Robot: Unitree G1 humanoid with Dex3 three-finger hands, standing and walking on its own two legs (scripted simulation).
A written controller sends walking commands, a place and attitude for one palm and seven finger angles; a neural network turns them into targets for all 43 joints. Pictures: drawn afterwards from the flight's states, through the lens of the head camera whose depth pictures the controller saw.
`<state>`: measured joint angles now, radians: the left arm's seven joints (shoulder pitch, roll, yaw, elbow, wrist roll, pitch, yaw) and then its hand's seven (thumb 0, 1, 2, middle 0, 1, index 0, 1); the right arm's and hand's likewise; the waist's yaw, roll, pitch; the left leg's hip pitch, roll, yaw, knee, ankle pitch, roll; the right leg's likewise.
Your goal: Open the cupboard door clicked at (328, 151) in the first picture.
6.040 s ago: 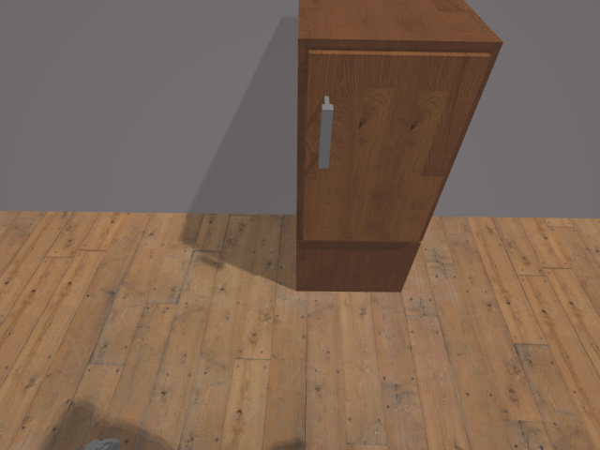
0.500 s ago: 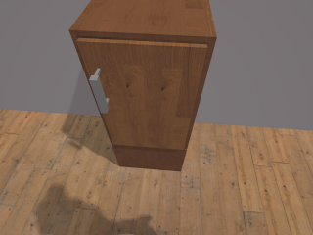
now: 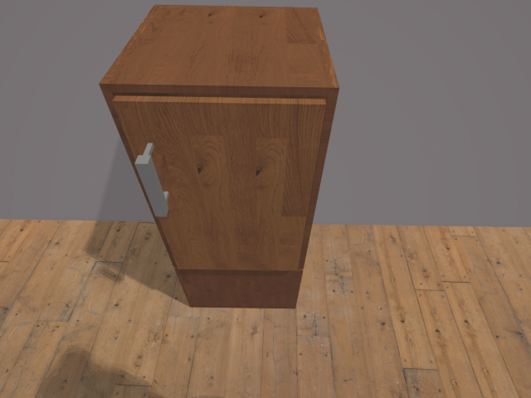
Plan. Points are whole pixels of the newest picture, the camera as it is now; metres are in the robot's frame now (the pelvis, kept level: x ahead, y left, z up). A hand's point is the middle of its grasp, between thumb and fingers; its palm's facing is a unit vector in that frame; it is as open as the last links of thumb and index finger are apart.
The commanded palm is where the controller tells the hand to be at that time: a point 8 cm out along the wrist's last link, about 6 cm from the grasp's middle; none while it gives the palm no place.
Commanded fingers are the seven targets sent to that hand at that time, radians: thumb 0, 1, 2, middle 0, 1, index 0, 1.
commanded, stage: look again from close up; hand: left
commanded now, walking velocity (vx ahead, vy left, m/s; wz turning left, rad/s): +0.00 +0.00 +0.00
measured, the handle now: (155, 180) +0.52 +0.25 +0.00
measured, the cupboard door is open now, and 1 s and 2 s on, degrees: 0 0 0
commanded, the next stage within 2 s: raise the hand with hooked fingers in 0.40 s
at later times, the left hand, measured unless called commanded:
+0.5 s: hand out of the picture +0.02 +0.17 -0.18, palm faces +0.00 -0.98 -0.19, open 7.3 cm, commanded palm +0.11 +0.22 -0.07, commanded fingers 0.00 0.88 0.89 -0.20 -0.31 -0.20 -0.31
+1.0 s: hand (146, 388) +0.15 +0.19 -0.06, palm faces +0.13 -0.99 -0.03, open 9.0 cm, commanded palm +0.15 +0.24 -0.04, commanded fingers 0.00 0.29 0.64 -0.24 -0.69 -0.24 -0.69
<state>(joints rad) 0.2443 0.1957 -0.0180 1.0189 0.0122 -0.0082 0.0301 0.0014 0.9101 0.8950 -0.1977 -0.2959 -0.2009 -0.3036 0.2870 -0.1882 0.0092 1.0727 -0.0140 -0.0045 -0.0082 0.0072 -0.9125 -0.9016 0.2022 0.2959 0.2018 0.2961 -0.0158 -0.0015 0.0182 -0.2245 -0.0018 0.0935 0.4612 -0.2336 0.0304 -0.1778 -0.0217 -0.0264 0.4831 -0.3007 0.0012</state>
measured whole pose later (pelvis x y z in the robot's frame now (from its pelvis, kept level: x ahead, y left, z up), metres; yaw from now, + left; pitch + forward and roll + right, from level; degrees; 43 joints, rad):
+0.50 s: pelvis +0.02 +0.00 +0.00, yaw +0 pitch +0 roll +0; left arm 0.27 0.17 -0.02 1.12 0.02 -0.01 0.03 0.00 0.91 0.89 -0.20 -0.30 -0.20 -0.30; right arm 0.22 -0.16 0.01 1.13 -0.01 -0.02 -0.02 0.01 -0.92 -0.90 0.20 0.30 0.20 0.30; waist 0.00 -0.02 0.02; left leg -0.19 0.00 0.09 0.43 -0.25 0.02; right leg -0.13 -0.02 -0.03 0.44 -0.30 0.00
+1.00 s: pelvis -0.03 -0.04 -0.09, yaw +3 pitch +14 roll -1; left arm 0.41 0.22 0.24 0.13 -0.30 -0.48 -0.34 0.01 0.52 0.73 -0.23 -0.54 -0.23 -0.55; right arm 0.14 -0.26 -0.05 0.51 0.03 -0.21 -0.06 0.01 -0.91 -0.90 0.20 0.30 0.20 0.30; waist 0.03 -0.02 -0.14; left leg -0.92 0.06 -0.02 1.17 -0.49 -0.03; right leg -0.82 0.01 -0.12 1.16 -0.59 -0.07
